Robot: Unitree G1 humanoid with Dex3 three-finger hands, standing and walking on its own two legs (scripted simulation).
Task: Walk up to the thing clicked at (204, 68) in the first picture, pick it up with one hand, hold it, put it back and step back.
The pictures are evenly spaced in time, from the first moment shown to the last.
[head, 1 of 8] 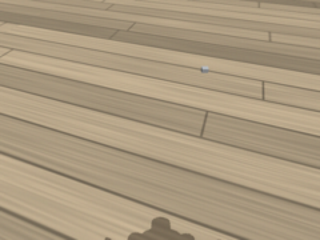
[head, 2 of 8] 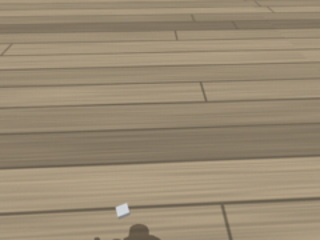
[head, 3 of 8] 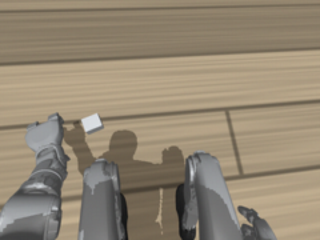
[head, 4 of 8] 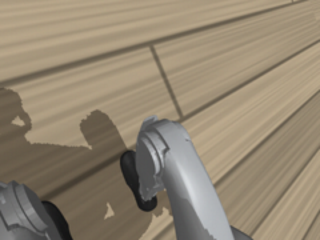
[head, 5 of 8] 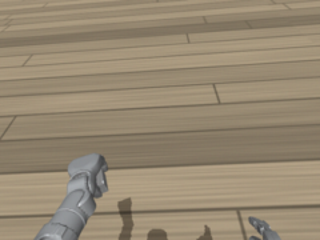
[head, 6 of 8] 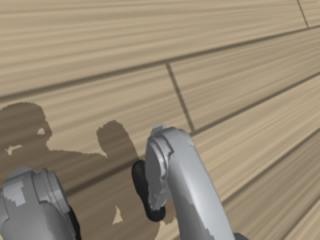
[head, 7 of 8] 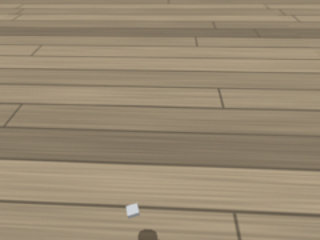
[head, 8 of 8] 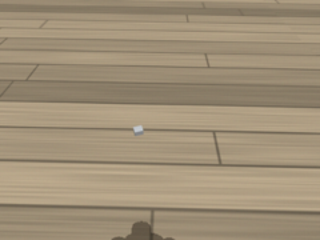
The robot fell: no
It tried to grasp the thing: yes
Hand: left
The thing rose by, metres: 0.69
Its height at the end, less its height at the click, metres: +0.00
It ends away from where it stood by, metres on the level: 0.01
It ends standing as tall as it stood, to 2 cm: yes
